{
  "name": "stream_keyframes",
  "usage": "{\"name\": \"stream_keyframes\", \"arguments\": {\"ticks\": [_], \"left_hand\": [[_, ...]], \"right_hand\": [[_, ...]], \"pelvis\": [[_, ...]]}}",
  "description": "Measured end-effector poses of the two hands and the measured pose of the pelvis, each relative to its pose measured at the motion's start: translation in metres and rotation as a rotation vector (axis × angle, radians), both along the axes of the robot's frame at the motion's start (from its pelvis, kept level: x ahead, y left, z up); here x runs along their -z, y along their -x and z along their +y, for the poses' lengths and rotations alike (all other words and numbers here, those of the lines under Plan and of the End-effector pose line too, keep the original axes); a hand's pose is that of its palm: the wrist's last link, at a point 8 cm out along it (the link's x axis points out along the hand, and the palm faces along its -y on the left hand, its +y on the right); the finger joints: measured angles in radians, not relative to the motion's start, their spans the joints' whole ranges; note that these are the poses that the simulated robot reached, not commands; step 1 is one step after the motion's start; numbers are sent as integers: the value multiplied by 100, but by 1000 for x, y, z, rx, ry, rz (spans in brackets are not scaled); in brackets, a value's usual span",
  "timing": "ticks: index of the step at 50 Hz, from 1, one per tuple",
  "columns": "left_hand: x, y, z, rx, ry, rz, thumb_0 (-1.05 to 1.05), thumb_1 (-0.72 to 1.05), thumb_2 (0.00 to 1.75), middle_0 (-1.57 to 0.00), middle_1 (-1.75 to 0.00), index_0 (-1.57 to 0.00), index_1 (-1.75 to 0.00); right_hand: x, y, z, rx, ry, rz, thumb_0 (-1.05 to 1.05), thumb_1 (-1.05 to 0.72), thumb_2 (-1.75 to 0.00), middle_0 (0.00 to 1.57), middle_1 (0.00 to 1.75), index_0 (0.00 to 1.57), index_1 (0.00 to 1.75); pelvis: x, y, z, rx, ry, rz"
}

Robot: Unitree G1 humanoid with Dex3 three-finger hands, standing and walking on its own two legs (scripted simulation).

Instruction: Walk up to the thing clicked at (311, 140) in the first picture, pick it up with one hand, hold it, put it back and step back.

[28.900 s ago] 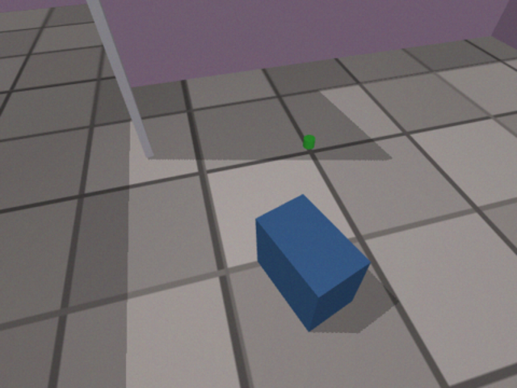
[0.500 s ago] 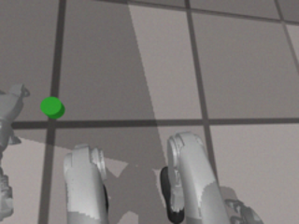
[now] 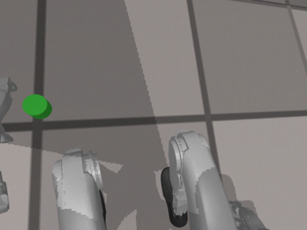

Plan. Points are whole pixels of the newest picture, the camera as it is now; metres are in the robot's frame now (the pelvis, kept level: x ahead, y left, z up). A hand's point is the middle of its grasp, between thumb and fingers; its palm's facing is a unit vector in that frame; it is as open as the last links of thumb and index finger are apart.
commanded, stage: rise first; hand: left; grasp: from above
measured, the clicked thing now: (38, 107) +0.49 +0.30 -0.30
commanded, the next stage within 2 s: approach in 0.36 s
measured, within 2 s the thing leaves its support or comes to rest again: neither
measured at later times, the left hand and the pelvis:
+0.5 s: hand (6, 117) +0.43 +0.34 -0.19, palm faces -0.45 -0.10 -0.89, open 14.1 cm; pelvis +0.00 +0.00 -0.01, yaw -1 degrees
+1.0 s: hand (31, 87) +0.50 +0.28 -0.16, palm faces -0.41 -0.06 -0.91, open 14.1 cm; pelvis +0.00 +0.00 +0.00, yaw -1 degrees
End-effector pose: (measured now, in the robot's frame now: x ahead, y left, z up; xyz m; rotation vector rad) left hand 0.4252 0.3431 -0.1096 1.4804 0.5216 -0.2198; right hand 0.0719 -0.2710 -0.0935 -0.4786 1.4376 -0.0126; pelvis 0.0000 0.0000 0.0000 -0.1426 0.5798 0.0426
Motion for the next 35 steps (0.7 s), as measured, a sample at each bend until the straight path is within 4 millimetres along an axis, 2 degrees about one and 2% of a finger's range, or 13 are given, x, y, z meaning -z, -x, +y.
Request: {"name": "stream_keyframes", "arguments": {"ticks": [27,35], "left_hand": [[21,-7,-4,17,8,2,0,-54,102,-8,-102,-8,-102],[27,-26,-23,72,10,-16,0,-53,100,-8,-105,-9,-104]], "right_hand": [[2,12,-3,-25,22,31,0,-90,-90,20,30,21,30],[0,17,0,-24,27,34,0,-91,-90,20,30,21,30]], "pelvis": [[12,1,1,10,13,-18],[15,0,2,10,16,-16]]}}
